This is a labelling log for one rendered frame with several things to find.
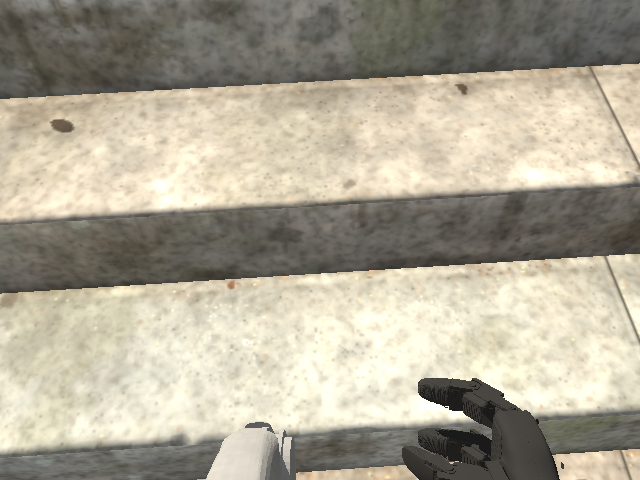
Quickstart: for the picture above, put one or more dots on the left robot thigh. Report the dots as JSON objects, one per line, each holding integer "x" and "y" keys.
{"x": 255, "y": 454}

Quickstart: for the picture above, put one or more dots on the robot left shin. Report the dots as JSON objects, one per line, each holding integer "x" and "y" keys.
{"x": 257, "y": 424}

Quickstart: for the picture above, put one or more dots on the right robot hand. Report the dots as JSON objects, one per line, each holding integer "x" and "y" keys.
{"x": 518, "y": 449}

